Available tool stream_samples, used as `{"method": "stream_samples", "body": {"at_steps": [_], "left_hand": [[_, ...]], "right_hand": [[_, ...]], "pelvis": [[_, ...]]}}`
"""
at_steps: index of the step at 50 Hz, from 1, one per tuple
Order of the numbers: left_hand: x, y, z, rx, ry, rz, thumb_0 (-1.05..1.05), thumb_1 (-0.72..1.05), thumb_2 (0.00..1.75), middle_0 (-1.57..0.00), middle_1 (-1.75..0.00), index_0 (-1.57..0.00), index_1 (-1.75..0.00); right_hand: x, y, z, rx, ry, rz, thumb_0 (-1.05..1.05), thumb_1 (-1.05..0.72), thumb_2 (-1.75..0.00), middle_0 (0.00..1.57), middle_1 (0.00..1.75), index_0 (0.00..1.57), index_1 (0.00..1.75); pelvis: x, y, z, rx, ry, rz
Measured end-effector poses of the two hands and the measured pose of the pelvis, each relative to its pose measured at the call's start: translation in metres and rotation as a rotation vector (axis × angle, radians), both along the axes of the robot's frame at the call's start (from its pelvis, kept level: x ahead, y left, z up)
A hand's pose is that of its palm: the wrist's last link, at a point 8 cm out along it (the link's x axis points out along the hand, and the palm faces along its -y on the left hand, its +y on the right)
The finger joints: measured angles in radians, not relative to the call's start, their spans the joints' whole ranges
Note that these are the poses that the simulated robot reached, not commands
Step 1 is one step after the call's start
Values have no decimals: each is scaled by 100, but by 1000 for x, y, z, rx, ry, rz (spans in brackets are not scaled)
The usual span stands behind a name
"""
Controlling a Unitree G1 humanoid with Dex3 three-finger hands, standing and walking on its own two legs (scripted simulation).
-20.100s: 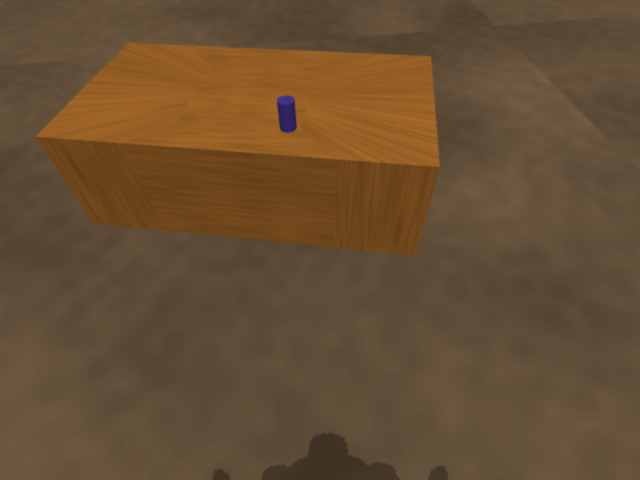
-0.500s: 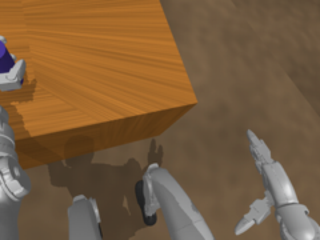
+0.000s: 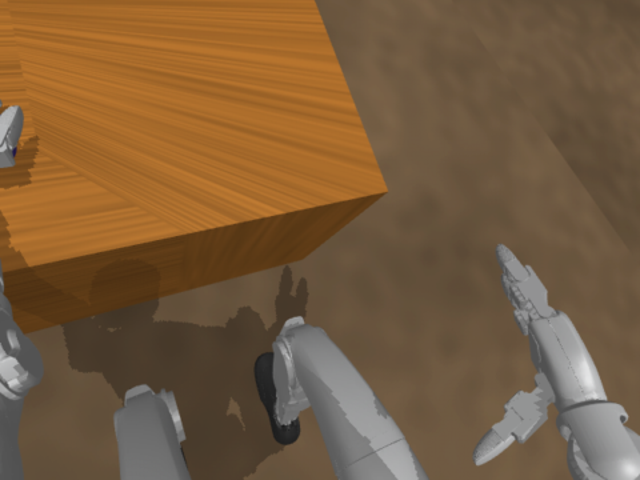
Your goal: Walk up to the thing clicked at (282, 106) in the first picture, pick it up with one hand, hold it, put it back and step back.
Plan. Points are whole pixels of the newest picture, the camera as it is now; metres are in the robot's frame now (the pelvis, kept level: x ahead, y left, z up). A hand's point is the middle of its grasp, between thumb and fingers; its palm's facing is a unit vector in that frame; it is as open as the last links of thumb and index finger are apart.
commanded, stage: lower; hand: left
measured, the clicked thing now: out of the picture +0.57 +0.21 -0.05
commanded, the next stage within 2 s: loosen in 0.34 s
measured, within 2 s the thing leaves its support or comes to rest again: rests again in 0.34 s
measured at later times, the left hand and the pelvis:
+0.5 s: hand out of the picture +0.57 +0.19 -0.07, palm faces +0.20 -0.98 -0.05, open 7.9 cm; pelvis -0.01 +0.00 -0.02, yaw +0 degrees
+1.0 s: hand out of the picture +0.57 +0.20 -0.07, palm faces +0.22 -0.98 -0.01, open 13.2 cm; pelvis -0.01 +0.00 -0.02, yaw +0 degrees
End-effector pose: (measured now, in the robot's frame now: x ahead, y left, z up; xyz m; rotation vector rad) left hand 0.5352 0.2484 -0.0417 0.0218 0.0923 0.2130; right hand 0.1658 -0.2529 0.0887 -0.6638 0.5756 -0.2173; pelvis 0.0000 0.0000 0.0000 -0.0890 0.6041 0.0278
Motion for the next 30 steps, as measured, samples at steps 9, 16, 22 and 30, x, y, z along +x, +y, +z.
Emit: {"method": "stream_samples", "body": {"at_steps": [9, 16, 22, 30], "left_hand": [[1, -2, -11, -1, -1, -4, 0, -17, 113, -83, -105, -87, -106], [3, -3, -18, 8, -1, -8, 0, -17, 113, -83, -105, -87, -106], [5, -5, -23, 14, -4, -7, 0, -17, 113, -83, -105, -87, -106], [6, -5, -26, -15, -23, 14, 0, -17, 107, -85, -103, -88, -104]], "right_hand": [[-1, 3, 2, -22, -2, 13, -1, 52, -5, 6, 5, 7, 5], [-6, 3, -4, -25, 11, 8, -1, 52, -5, 6, 5, 7, 5], [-6, 5, -6, -30, 0, 18, -1, 52, -5, 6, 5, 7, 5], [-8, 3, -4, -47, -9, 24, -1, 52, -5, 7, 5, 7, 5]], "pelvis": [[-2, 1, -6, -4, 9, 0], [-5, 1, -12, -7, 18, -2], [-8, 0, -18, -5, 21, -4], [-10, -2, -22, -3, 23, -4]]}}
